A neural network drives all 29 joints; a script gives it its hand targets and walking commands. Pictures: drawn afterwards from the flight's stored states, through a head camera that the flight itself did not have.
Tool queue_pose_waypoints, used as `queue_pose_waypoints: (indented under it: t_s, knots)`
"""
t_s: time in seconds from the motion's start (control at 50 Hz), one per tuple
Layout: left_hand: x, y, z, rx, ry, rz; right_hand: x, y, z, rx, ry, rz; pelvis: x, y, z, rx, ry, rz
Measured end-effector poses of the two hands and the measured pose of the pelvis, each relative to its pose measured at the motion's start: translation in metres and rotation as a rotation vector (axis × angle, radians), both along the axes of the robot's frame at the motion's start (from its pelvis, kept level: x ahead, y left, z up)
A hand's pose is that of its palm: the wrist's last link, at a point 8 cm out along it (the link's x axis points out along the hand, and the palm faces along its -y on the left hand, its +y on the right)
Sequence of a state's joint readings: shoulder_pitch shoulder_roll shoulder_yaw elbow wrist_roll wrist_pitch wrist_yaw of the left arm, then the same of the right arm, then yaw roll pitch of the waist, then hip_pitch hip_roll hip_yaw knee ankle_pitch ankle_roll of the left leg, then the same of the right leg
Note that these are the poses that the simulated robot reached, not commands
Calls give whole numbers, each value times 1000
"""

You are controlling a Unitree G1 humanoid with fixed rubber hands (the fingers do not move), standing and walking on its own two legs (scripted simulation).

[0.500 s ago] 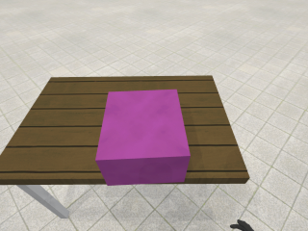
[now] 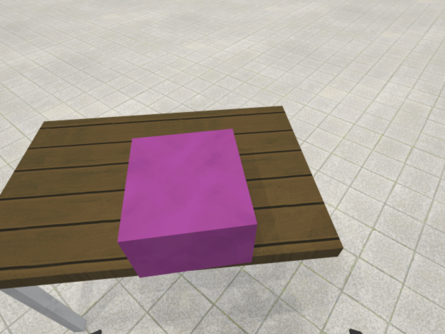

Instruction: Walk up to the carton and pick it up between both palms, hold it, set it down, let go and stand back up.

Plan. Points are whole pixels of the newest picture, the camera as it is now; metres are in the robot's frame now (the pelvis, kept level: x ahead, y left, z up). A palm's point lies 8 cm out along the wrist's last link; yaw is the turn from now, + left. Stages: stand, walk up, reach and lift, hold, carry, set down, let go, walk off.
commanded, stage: reach and lift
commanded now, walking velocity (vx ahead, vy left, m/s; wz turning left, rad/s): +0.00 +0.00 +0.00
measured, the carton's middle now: (189, 197) +0.47 +0.08 -0.06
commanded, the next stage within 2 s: none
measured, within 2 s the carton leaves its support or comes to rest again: neither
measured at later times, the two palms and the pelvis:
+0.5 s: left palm out of the picture +0.15 +0.25 -0.06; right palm (362, 332) +0.16 -0.23 -0.06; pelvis +0.00 -0.01 +0.01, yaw +6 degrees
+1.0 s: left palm (78, 329) +0.18 +0.25 -0.04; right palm (340, 292) +0.22 -0.21 -0.05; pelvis +0.02 +0.00 +0.01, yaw +7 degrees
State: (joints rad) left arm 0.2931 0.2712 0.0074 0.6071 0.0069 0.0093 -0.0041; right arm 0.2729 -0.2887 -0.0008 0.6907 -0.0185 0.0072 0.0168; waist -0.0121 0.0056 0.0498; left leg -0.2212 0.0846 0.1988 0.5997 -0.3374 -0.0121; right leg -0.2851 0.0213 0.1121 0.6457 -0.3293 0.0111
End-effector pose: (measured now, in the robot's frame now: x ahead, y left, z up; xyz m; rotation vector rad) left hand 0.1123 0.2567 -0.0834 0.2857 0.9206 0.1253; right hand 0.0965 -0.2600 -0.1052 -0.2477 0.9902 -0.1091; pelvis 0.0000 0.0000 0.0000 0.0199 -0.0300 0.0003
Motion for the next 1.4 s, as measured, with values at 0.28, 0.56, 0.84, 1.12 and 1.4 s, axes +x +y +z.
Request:
queue_pose_waypoints:
  t_s: [0.28,0.56,0.84,1.12,1.4]
  knots:
    - [43,-17,22,-56,-101,77,60,16,28,41,-282,75,-8,-5,5,-13,-61,86]
    - [39,-9,32,-60,-202,116,65,32,45,82,-341,59,-2,-9,14,-7,-76,98]
    - [63,-7,46,-99,-384,117,103,46,55,140,-470,62,10,-4,15,-16,-43,99]
    - [75,-6,51,-124,-546,127,137,51,64,176,-604,78,18,-4,9,-25,-21,125]
    - [107,-4,64,-134,-667,114,176,60,73,227,-714,80,11,-6,1,-28,36,134]
